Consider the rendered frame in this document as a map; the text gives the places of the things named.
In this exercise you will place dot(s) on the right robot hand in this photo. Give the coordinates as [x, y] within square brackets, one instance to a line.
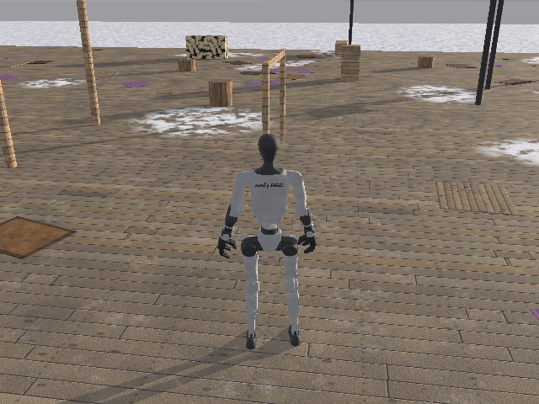
[307, 240]

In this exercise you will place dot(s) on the robot left foot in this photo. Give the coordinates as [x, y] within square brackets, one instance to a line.
[251, 342]

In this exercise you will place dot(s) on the robot right upper arm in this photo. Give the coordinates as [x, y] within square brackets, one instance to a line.
[299, 191]

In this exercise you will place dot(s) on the robot left upper arm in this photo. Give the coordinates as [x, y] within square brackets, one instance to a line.
[243, 178]

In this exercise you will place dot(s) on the right robot forearm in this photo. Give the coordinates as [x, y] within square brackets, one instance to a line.
[307, 223]

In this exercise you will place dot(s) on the left robot hand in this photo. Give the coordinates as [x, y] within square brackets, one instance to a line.
[223, 245]

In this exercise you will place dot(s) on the left robot forearm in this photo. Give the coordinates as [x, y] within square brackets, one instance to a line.
[228, 226]

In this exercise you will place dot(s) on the humanoid robot head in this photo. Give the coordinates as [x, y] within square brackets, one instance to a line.
[268, 148]

